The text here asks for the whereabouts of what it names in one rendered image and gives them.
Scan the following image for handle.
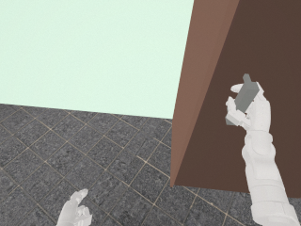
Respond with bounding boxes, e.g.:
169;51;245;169
225;73;260;126

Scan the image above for robot left hand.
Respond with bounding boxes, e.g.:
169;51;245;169
57;188;92;226

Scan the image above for robot right hand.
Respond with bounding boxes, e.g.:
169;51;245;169
226;82;271;133

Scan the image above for right robot forearm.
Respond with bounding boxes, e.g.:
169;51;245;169
242;130;301;226

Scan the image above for wardrobe door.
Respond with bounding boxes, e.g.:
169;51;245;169
174;0;301;199

